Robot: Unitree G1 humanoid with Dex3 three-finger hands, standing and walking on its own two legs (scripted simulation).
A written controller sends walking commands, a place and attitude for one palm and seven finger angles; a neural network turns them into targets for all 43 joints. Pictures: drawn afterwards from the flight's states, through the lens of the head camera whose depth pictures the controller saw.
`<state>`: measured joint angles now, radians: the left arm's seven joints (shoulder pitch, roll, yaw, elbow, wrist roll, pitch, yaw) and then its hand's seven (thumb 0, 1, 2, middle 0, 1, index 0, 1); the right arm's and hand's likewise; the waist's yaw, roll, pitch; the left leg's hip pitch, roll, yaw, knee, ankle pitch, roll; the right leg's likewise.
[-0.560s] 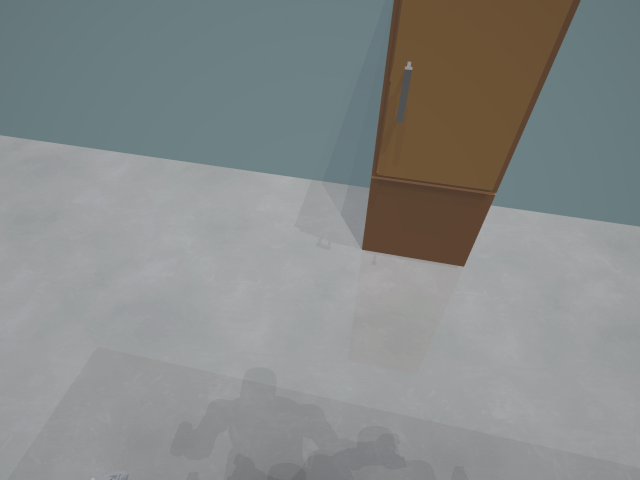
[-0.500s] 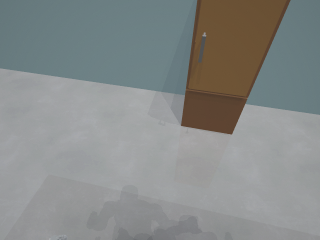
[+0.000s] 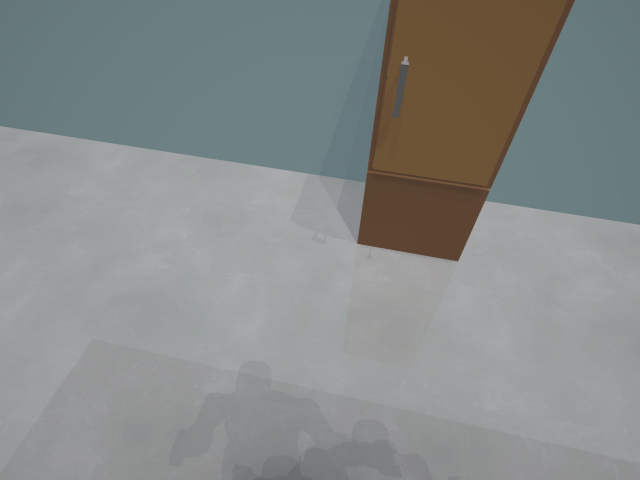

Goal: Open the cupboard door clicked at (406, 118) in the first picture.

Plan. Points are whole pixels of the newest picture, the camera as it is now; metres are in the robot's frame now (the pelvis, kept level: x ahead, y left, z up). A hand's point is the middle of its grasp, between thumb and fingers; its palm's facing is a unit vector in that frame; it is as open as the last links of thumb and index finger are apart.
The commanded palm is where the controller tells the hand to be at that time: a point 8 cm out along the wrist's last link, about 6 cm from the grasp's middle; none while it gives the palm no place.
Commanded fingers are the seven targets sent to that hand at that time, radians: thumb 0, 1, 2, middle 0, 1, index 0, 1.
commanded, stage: stand and wait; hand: left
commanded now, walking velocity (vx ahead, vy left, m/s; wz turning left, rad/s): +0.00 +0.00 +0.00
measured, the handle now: (400, 87) +1.12 -0.16 -0.04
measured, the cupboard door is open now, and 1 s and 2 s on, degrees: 0 0 0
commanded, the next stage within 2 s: look at it before walking up in 0.26 s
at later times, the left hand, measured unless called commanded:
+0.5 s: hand out of the picture +0.08 +0.25 -0.15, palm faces -0.03 -0.94 -0.34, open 7.4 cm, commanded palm none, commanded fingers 0.00 0.90 0.90 -0.20 -0.30 -0.20 -0.30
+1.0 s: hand out of the picture +0.08 +0.24 -0.15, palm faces -0.03 -0.94 -0.34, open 7.4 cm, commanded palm none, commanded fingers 0.00 0.90 0.90 -0.20 -0.30 -0.20 -0.30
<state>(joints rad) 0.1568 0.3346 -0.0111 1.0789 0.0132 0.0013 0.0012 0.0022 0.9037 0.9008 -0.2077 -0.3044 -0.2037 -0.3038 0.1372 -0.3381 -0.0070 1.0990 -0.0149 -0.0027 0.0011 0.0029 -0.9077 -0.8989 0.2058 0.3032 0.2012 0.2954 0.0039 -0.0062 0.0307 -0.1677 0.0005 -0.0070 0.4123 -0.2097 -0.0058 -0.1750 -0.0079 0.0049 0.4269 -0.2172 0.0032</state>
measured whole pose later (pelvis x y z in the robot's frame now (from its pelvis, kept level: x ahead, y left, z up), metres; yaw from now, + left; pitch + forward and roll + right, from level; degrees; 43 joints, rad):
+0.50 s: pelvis +0.00 +0.00 +0.00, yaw +0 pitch -2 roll +0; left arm 0.13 0.34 -0.01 1.08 0.02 0.00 0.00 0.00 0.90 0.90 -0.21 -0.30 -0.20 -0.30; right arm 0.12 -0.34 0.00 1.11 -0.01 -0.01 0.00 0.00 -0.91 -0.90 0.21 0.30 0.20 0.30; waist 0.00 0.00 0.03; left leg -0.15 0.00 0.00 0.38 -0.20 -0.01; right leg -0.17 -0.01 0.01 0.40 -0.21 0.00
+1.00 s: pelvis +0.01 +0.00 +0.00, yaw +0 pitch -2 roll +0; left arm 0.14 0.34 -0.01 1.09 0.01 -0.01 0.00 0.00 0.90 0.90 -0.21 -0.30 -0.20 -0.30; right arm 0.11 -0.34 0.00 1.12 -0.01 -0.01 0.00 0.00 -0.91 -0.90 0.21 0.30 0.20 0.30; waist 0.01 0.00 0.03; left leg -0.13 0.01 0.00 0.36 -0.19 -0.01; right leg -0.14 0.00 0.01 0.38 -0.20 0.00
